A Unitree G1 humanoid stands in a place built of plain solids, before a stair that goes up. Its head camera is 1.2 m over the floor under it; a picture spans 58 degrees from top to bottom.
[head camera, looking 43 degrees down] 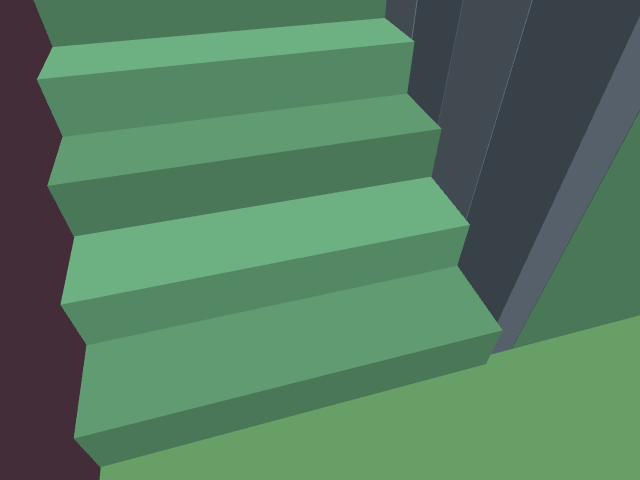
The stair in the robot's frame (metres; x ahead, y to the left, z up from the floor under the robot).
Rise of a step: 0.18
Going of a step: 0.26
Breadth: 1.13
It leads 15 degrees to the left of straight ahead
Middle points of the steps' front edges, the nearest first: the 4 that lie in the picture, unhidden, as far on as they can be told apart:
0.57 0.03 0.18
0.82 0.10 0.36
1.07 0.17 0.54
1.32 0.24 0.71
